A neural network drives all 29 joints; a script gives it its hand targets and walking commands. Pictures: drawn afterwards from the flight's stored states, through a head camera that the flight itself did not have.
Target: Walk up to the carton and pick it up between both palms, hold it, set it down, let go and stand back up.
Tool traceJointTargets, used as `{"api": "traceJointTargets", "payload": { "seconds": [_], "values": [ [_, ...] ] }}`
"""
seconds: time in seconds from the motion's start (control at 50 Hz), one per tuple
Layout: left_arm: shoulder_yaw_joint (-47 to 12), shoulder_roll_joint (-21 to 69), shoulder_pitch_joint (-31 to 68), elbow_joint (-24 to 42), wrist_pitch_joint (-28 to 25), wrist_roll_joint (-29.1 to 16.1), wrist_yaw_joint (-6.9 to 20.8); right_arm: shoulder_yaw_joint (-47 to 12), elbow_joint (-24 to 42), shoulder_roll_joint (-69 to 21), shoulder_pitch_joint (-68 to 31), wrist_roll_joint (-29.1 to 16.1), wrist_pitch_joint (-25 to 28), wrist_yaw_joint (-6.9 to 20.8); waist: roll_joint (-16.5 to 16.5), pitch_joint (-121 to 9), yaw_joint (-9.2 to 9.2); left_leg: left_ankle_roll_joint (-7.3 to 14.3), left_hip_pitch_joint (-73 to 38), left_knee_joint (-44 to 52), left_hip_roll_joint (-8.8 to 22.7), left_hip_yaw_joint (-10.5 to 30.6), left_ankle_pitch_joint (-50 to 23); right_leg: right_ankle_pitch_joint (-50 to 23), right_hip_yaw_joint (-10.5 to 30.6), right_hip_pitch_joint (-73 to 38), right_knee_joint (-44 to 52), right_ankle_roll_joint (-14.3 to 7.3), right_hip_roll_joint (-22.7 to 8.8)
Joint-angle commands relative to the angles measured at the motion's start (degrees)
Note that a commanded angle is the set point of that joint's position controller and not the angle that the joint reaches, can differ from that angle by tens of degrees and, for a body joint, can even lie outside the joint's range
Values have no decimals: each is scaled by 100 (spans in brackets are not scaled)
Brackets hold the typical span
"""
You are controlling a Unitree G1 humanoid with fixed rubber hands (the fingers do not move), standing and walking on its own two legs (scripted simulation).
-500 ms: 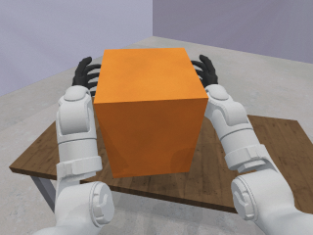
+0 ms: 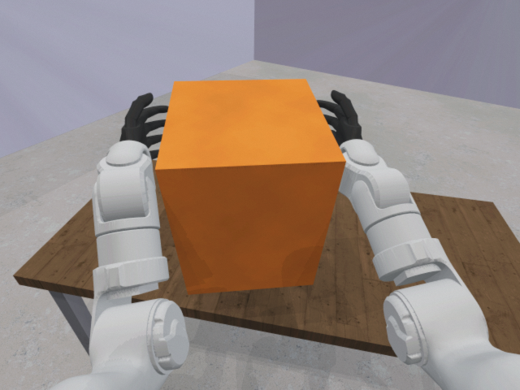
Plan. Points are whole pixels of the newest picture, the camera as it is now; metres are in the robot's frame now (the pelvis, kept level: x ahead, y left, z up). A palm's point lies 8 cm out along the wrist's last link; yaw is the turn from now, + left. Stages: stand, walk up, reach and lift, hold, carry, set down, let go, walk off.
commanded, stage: hold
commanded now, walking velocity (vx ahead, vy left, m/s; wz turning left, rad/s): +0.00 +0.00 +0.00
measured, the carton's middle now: (246, 187) +0.37 +0.00 +0.19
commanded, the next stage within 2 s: none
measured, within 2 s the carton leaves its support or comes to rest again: neither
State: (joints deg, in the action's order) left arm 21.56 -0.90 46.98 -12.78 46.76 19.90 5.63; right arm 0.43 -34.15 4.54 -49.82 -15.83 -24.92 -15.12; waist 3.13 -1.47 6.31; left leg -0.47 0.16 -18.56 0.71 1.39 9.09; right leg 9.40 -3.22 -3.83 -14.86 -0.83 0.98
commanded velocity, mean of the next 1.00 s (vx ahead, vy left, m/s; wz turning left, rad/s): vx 0.00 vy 0.00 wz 0.00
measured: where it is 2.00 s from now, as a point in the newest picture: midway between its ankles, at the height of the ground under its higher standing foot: outside the picture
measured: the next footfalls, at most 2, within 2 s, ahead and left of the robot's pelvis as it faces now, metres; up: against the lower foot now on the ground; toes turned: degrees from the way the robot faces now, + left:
none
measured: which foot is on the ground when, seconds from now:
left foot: down 0.00-1.00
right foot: down 0.00-1.00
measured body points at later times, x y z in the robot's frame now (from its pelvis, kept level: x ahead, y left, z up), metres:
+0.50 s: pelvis +0.00 +0.00 +0.00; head -0.07 +0.03 +0.44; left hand +0.38 +0.15 +0.26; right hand +0.38 -0.14 +0.26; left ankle +0.03 +0.12 -0.75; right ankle +0.00 -0.11 -0.75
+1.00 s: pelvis +0.00 +0.00 +0.00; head -0.08 +0.03 +0.44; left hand +0.38 +0.16 +0.26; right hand +0.38 -0.14 +0.26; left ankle +0.03 +0.12 -0.75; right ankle +0.00 -0.11 -0.75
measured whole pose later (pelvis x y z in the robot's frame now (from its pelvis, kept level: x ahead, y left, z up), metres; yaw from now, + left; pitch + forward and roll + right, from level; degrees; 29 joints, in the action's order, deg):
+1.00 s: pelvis +0.00 +0.00 +0.00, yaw +0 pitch -9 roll -1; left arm 21.6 -1.1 47.3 -13.7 46.7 20.1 5.7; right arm 0.9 -35.2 4.3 -50.2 -15.4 -24.9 -14.6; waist 3.2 -1.6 5.9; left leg -0.4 0.5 -18.3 0.7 1.2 8.8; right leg 9.3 -3.0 -3.4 -14.9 -0.9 1.0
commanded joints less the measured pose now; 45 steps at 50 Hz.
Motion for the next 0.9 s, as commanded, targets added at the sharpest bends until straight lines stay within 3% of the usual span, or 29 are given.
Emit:
{"api": "traceJointTargets", "payload": {
  "seconds": [0.0,0.26,0.42,0.48,0.6,0.72,0.8,0.88],
  "values": [
    [-2560,3186,3294,263,-271,-809,659,-1649,1553,-3424,-4224,-531,178,516,-440,-1659,10,-62,-383,144,-302,-268,-1077,-946,-115,-176,108,383,266],
    [-2536,3177,3244,377,-284,-810,673,-1687,1551,-3359,-4108,-527,155,541,-391,-1702,65,-98,-486,131,-300,-266,-1139,-986,-108,-205,115,399,265],
    [-2511,3155,3228,427,-250,-770,699,-1771,1677,-3422,-4153,-564,180,501,-383,-1754,-32,-70,-475,108,-335,-300,-1224,-1178,-113,-319,54,427,260],
    [-2650,3222,3249,467,-276,-863,674,-1750,1793,-3404,-4194,-598,201,484,-448,-1858,80,-82,-541,68,-325,-285,-1291,-1223,-86,-256,70,404,248],
    [-2524,3167,3263,125,-246,-754,671,-1458,1359,-3260,-4131,-410,166,591,-525,-1424,50,-65,-277,269,-268,-275,-705,-510,-129,-11,141,349,246],
    [-2433,3156,3270,130,-312,-815,679,-1649,1497,-3440,-4218,-486,202,571,-258,-1740,-37,-10,-343,180,-317,-289,-980,-1029,-104,-244,80,407,233],
    [-2446,3142,3304,98,-305,-813,685,-1540,1337,-3372,-4146,-445,177,555,-394,-1585,57,-43,-402,185,-305,-291,-891,-807,-123,-120,145,387,255],
    [-2415,3138,3274,67,-282,-744,687,-1494,1291,-3303,-4185,-436,192,591,-443,-1545,7,-78,-382,215,-272,-276,-849,-649,-140,-67,138,346,277]
  ]
}}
